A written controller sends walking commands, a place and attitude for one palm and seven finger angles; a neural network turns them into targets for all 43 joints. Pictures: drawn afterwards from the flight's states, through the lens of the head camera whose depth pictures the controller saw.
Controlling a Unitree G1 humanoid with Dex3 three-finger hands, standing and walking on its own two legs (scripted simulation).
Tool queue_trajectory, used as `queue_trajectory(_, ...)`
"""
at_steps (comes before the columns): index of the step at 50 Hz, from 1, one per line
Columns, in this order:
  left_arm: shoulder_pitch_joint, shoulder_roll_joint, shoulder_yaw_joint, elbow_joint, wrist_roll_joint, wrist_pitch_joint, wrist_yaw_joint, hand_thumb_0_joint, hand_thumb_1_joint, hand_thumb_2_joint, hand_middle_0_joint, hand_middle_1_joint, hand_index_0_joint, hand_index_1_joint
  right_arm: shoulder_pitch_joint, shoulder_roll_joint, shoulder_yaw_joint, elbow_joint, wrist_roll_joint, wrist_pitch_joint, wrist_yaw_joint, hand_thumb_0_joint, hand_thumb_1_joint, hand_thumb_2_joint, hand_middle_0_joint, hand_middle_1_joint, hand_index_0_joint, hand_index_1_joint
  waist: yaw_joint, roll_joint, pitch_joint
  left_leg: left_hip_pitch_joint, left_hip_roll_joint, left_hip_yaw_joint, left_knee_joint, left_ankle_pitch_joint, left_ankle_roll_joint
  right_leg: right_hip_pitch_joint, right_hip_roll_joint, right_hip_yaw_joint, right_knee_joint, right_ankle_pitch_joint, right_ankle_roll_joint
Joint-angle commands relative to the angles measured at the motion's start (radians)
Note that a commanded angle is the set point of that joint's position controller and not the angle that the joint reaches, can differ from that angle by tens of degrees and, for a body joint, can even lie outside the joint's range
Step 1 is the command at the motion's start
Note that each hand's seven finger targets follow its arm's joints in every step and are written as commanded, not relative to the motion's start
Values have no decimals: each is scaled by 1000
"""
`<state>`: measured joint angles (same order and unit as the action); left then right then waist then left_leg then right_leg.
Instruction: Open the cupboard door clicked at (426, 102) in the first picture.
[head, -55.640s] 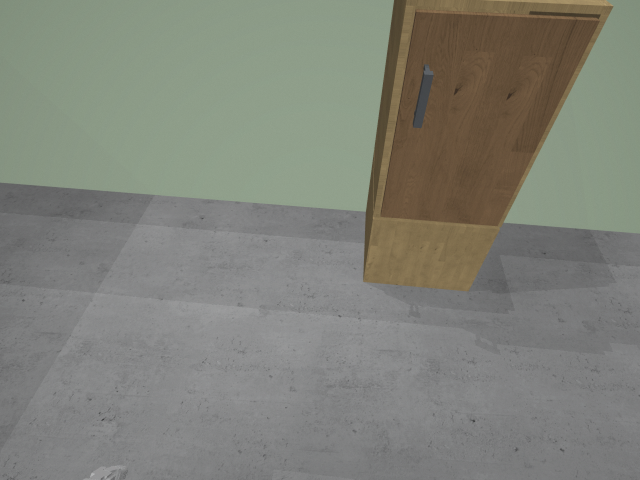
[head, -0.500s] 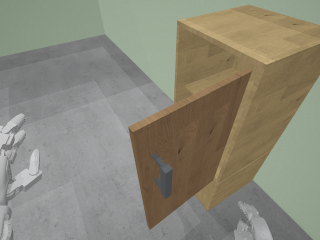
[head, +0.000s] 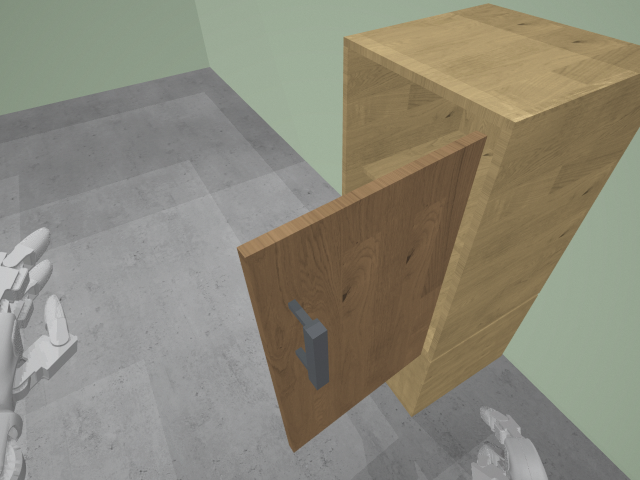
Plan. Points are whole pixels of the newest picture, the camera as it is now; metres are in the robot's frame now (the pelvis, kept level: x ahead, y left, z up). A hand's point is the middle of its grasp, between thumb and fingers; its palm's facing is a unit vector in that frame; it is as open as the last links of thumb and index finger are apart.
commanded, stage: step back with the hand held close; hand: left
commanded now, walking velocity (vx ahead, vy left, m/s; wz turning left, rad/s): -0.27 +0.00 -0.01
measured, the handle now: (308, 345) +0.28 +0.05 +0.04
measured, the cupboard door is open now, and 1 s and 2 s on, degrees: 95 95 95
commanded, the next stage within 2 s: stop stepping back and stand still in 1.14 s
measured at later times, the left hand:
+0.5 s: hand (11, 386) +0.15 +0.29 +0.15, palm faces +0.37 -0.79 -0.48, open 7.4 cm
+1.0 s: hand out of the picture +0.06 +0.35 +0.17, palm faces +0.48 -0.77 -0.41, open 7.4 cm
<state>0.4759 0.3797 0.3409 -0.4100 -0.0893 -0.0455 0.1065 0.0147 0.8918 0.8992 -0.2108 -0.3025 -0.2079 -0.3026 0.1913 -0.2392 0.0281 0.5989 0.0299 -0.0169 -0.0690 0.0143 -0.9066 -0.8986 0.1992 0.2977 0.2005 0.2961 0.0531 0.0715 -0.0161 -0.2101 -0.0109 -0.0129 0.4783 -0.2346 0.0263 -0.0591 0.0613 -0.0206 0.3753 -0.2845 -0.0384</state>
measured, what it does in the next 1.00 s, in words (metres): walks backwards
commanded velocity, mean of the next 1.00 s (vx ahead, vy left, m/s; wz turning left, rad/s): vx -0.31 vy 0.00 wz -0.01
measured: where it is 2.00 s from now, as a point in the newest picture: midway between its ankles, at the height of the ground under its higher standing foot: outside the picture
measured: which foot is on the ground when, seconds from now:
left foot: down 0.00-1.00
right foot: down 0.00-0.86, up 0.88-1.00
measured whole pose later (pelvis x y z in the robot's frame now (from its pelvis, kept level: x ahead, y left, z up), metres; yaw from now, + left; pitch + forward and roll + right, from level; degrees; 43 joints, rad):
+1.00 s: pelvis -0.14 +0.07 -0.01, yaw +1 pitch -1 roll -6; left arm 0.49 0.46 0.46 -0.55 -0.05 -0.19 0.17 0.01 0.89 0.90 -0.21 -0.30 -0.21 -0.30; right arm 0.19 -0.19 -0.02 0.63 -0.01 -0.05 -0.05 0.01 -0.91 -0.90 0.20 0.30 0.20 0.30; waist 0.00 0.03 0.00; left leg -0.48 0.02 0.03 0.52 -0.04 0.11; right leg -0.38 0.13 0.02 1.03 -0.48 0.01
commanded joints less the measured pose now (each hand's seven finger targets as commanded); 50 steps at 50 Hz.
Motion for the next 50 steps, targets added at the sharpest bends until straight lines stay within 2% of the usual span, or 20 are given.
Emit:
queue_trajectory(1,-6,167,118,-141,14,-90,13,0,900,900,-200,-300,-200,-300,-120,-108,-61,-166,-5,-10,-8,0,-900,-900,200,300,200,300,-38,-65,-57,128,31,-14,18,232,38,-180,-133,93,-70,423,85)
queue_trajectory(3,15,180,125,-163,16,-89,18,0,900,900,-200,-300,-200,-300,-125,-115,-69,-174,-4,6,-9,0,-900,-900,200,300,200,300,-36,-43,-95,133,47,-14,7,301,38,-161,-129,71,-37,442,94)
queue_trajectory(7,13,221,150,-235,17,-90,33,0,900,900,-200,-300,-200,-300,-129,-111,-74,-201,4,31,-14,0,-900,-900,200,300,200,300,-41,-83,-134,116,63,-18,6,365,35,-148,-118,70,5,471,90)
queue_trajectory(8,9,256,181,-254,18,-93,40,0,900,900,-200,-300,-200,-300,-134,-114,-76,-199,3,33,-18,0,-900,-900,200,300,200,300,-38,-60,-141,105,67,-21,2,375,36,-134,-121,69,16,477,87)
queue_trajectory(15,85,257,208,-308,10,-110,53,0,900,900,-200,-300,-200,-300,-123,-113,-80,-222,5,33,-18,0,-900,-900,200,300,200,300,-41,8,-170,-5,104,-67,-33,345,38,-87,-94,79,87,363,59)
queue_trajectory(19,106,236,201,-274,13,-116,54,0,900,900,-200,-300,-200,-300,-118,-119,-81,-216,1,18,-15,0,-900,-900,200,300,200,300,-45,20,-128,-132,126,-101,-89,138,46,-77,-79,85,103,221,51)
queue_trajectory(24,52,220,196,-280,38,-139,54,0,900,900,-200,-300,-200,-300,-103,-133,-82,-218,-6,-16,-20,0,-900,-900,200,300,200,300,-54,41,-53,-398,159,-174,-201,-330,74,10,-45,88,166,40,47)
queue_trajectory(30,-9,211,199,-327,64,-162,55,0,900,900,-200,-300,-200,-300,-85,-133,-88,-212,-18,-52,-20,0,-900,-900,200,300,200,300,-55,80,-48,-527,172,-204,-234,-498,85,61,-17,78,242,-52,32)
queue_trajectory(33,12,245,230,-329,64,-167,61,0,900,900,-200,-300,-200,-300,-72,-126,-93,-201,-25,-60,-16,0,-900,-900,200,300,200,300,-55,11,-52,-470,125,-157,-125,-445,62,-37,-60,155,148,-131,4)
queue_trajectory(35,19,225,201,-347,54,-173,64,0,900,900,-200,-300,-200,-300,-65,-107,-90,-193,-28,-60,-6,0,-900,-900,200,300,200,300,-65,-70,-44,-296,60,-91,40,-313,19,-258,-148,270,-10,-239,-42)
queue_trajectory(37,7,222,185,-339,51,-181,75,0,900,900,-200,-300,-200,-300,-43,-106,-92,-162,-30,-53,1,0,-900,-900,200,300,200,300,-80,-147,-43,-126,16,-42,230,-172,-11,-448,-249,342,-106,-229,-86)
queue_trajectory(39,-20,225,174,-334,50,-186,86,0,900,900,-200,-300,-200,-300,-42,-98,-89,-143,-27,-47,2,0,-900,-900,200,300,200,300,-93,-183,-52,-57,12,-36,267,-110,-16,-484,-269,292,-84,-98,-85)
queue_trajectory(41,-31,247,191,-332,49,-188,85,0,900,900,-200,-300,-200,-300,-55,-111,-88,-149,-22,-40,-5,0,-900,-900,200,300,200,300,-91,-117,-28,-51,48,-81,105,-125,1,-503,-180,186,-6,-109,-29)
queue_trajectory(42,-36,256,203,-359,47,-196,82,0,900,900,-200,-300,-200,-300,-75,-125,-87,-162,-22,-46,-11,0,-900,-900,200,300,200,300,-84,-1,-15,-124,119,-174,-62,-215,27,-454,-90,120,90,-167,15)
queue_trajectory(43,-20,277,243,-357,57,-202,84,0,900,900,-200,-300,-200,-300,-109,-147,-92,-165,-29,-61,-23,0,-900,-900,200,300,200,300,-72,198,-17,-325,263,-346,-298,-465,78,-261,20,40,342,-159,53)
queue_trajectory(44,-34,250,249,-386,63,-211,79,0,900,900,-200,-300,-200,-300,-106,-130,-94,-167,-41,-80,-20,0,-900,-900,200,300,200,300,-60,278,-91,-494,359,-469,-430,-596,126,-67,81,46,642,-172,55)
queue_trajectory(45,-48,283,278,-394,52,-214,78,0,900,900,-200,-300,-200,-300,-90,-106,-102,-153,-49,-92,-14,0,-900,-900,200,300,200,300,-60,183,-106,-449,365,-435,-429,-503,107,-105,79,72,780,-219,44)
queue_trajectory(46,-34,261,259,-369,50,-214,73,0,900,900,-200,-300,-200,-300,-94,-108,-113,-136,-49,-98,0,0,-900,-900,200,300,200,300,-51,94,-118,-392,343,-348,-370,-424,92,-137,82,68,814,-229,37)
queue_trajectory(48,16,232,236,-344,33,-202,72,0,900,900,-200,-300,-200,-300,-112,-105,-112,-124,-43,-107,15,0,-900,-900,200,300,200,300,-38,87,-133,-286,298,-214,-320,-323,73,-197,63,34,761,-220,41)
queue_trajectory(50,3,195,169,-366,24,-186,69,0,900,900,-200,-300,-200,-300,-112,-87,-93,-108,-40,-107,27,0,-900,-900,200,300,200,300,-46,117,-133,-227,265,-182,-367,-314,40,-189,63,-13,652,-264,33)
